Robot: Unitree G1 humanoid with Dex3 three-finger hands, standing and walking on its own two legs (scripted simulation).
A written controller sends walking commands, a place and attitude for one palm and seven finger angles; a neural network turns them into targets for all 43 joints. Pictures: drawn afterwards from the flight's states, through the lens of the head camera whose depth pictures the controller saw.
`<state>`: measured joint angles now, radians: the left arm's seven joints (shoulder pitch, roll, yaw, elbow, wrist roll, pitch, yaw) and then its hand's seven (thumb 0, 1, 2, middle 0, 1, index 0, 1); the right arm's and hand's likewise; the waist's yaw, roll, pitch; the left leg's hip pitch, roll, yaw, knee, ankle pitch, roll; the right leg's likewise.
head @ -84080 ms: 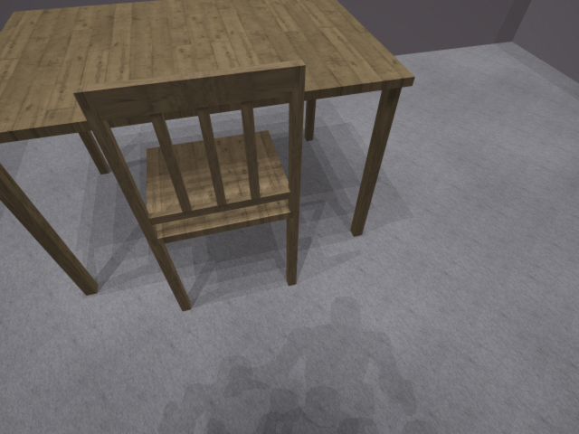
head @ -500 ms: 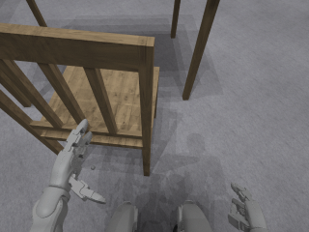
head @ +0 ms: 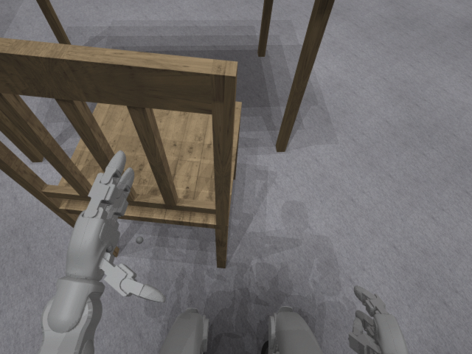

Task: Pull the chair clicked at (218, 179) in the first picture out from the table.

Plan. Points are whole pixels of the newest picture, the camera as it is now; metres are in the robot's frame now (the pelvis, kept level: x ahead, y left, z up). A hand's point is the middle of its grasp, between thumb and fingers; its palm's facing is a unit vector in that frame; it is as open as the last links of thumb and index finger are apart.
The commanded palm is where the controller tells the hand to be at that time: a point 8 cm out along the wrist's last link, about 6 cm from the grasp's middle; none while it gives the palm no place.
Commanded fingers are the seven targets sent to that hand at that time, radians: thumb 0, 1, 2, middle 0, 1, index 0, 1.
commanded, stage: aim the fingers beside a spindle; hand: left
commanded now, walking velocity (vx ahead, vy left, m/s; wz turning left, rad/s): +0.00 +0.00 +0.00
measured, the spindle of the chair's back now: (105, 158) +0.44 +0.25 +0.03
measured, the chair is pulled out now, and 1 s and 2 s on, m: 0.33 0.33 0.33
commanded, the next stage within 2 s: push the fingers through the gap in 2.00 s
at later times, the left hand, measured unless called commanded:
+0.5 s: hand (146, 249) +0.28 +0.16 -0.01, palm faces -0.11 -0.99 +0.02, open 17.0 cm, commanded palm +0.27 +0.21 +0.03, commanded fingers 0.00 -0.50 0.30 -0.06 -0.08 -0.06 -0.08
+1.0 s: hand (144, 248) +0.27 +0.14 +0.06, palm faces -0.12 -0.99 -0.05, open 16.9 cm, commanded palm +0.27 +0.22 +0.04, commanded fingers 0.00 -0.50 0.30 -0.06 -0.08 -0.06 -0.08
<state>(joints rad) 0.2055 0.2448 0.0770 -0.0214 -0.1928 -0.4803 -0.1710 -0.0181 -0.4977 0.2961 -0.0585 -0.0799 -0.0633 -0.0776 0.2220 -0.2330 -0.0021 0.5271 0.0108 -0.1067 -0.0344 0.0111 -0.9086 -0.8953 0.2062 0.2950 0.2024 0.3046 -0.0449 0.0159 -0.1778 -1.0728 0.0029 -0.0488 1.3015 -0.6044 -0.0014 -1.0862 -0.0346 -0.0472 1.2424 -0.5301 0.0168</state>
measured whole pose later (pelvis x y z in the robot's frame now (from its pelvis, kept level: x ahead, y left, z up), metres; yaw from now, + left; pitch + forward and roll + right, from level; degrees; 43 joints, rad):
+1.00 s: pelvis +0.00 +0.00 +0.00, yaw +0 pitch +21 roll -2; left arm 0.28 0.25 0.05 -0.08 -0.19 -0.46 -0.17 -0.02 -0.49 0.30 -0.06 -0.08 -0.06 -0.08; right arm 0.22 -0.22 -0.01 0.51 0.02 -0.11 -0.05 0.01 -0.91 -0.90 0.21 0.29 0.20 0.30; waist -0.05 0.00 -0.17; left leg -1.05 0.01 -0.04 1.28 -0.60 -0.01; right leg -1.07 -0.03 -0.04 1.23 -0.53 0.01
